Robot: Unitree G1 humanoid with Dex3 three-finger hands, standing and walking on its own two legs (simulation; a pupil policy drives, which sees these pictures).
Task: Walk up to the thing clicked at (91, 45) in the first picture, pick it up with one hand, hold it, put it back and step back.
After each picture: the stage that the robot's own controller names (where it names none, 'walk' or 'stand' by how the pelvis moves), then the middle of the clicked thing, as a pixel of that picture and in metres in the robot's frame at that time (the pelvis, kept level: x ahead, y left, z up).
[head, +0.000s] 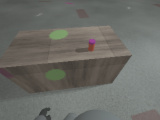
stand; (91, 45) +0.73 +0.02 -0.04
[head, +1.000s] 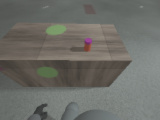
rise first; (87, 45) +0.66 +0.07 -0.01
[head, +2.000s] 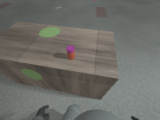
stand; (71, 52) +0.53 +0.21 -0.01
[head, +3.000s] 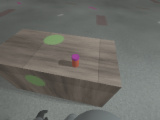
stand; (75, 60) +0.51 +0.16 -0.04
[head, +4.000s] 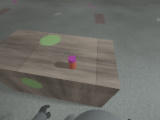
stand; (72, 62) +0.48 +0.17 -0.04
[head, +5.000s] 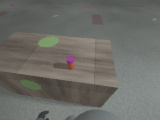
stand; (70, 63) +0.48 +0.19 -0.04
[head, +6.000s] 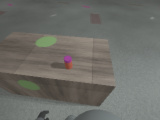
stand; (68, 62) +0.48 +0.21 -0.05
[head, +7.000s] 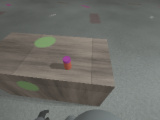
stand; (67, 63) +0.47 +0.22 -0.05
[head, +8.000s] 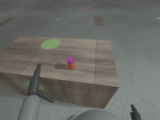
rise first; (71, 63) +0.48 +0.22 -0.04
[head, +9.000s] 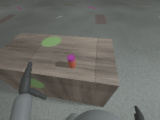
go down; (71, 61) +0.49 +0.22 -0.04
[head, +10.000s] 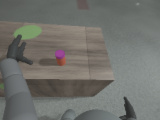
go down; (60, 58) +0.46 +0.21 -0.01
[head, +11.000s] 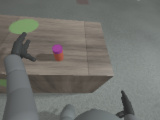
close in; (58, 53) +0.48 +0.21 +0.01
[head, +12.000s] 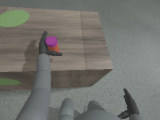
close; (53, 46) +0.49 +0.22 +0.04
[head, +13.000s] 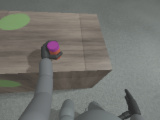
lift; (54, 51) +0.47 +0.21 +0.04
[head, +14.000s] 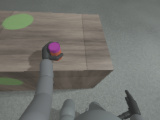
lift; (55, 52) +0.46 +0.21 +0.04
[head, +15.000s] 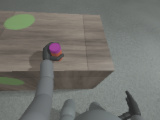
lift; (56, 52) +0.45 +0.21 +0.04
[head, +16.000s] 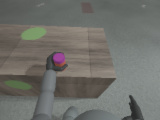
lift; (60, 62) +0.38 +0.20 +0.07
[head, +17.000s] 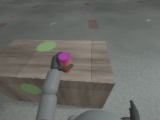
hold; (65, 63) +0.33 +0.17 +0.16
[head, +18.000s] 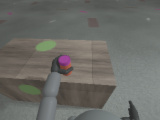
hold; (65, 65) +0.33 +0.17 +0.13
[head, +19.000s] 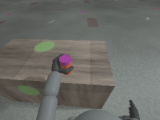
crouch; (66, 65) +0.33 +0.16 +0.14
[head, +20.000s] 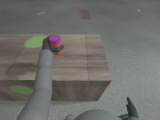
crouch; (56, 45) +0.46 +0.22 +0.16
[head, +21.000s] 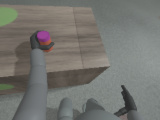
lower; (45, 42) +0.52 +0.23 +0.05
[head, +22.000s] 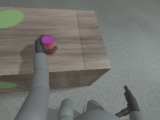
lower; (49, 45) +0.50 +0.23 +0.04
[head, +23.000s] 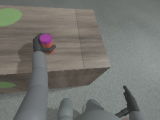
lower; (47, 44) +0.51 +0.23 +0.04
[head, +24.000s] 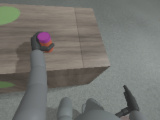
lower; (46, 43) +0.51 +0.23 +0.05
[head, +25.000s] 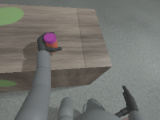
open; (51, 43) +0.51 +0.21 +0.05
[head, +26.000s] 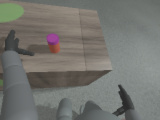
sink last; (53, 44) +0.50 +0.20 +0.04
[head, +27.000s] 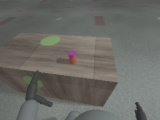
sink last; (72, 57) +0.53 +0.21 +0.00
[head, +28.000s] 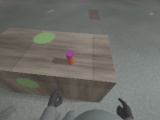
stand; (70, 57) +0.50 +0.20 -0.03
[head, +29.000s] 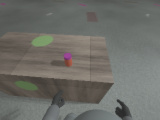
stand; (68, 59) +0.50 +0.22 -0.04
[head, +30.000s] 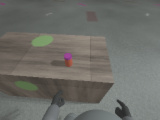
stand; (68, 60) +0.50 +0.21 -0.04
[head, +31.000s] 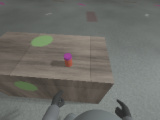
stand; (68, 60) +0.49 +0.21 -0.04
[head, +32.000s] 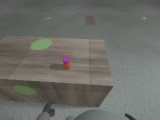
stand; (67, 63) +0.48 +0.21 -0.04
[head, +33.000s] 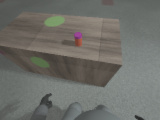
walk; (78, 39) +0.65 +0.15 -0.01
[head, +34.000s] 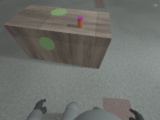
walk; (80, 22) +1.02 +0.19 -0.02
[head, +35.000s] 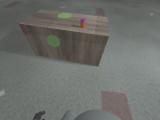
stand; (82, 23) +1.21 +0.19 -0.03
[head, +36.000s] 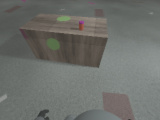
stand; (81, 25) +1.19 +0.19 -0.04
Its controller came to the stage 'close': yes
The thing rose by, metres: 0.21
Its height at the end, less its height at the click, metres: +0.00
